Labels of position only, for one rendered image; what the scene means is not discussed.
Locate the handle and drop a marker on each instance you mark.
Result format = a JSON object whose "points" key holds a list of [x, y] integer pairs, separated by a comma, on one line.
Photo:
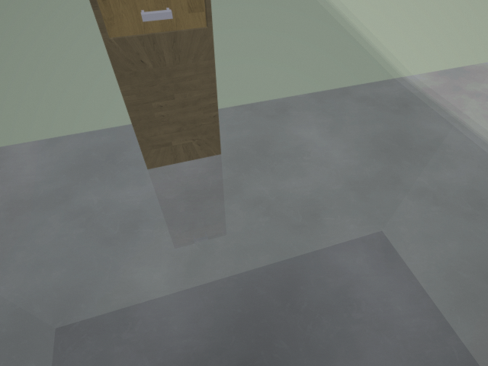
{"points": [[156, 15]]}

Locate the cabinet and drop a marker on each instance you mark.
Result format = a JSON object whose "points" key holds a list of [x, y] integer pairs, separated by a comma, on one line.
{"points": [[168, 83]]}

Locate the drawer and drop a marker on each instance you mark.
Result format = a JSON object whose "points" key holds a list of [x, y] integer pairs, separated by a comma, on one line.
{"points": [[123, 17]]}

